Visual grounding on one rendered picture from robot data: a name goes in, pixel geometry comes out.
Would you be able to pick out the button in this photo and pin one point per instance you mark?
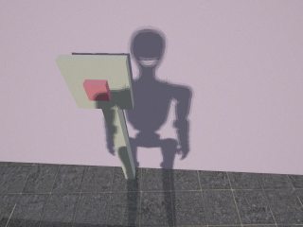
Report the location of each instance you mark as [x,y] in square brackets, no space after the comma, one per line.
[97,89]

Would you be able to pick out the panel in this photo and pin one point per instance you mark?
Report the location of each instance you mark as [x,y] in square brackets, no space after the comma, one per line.
[115,69]

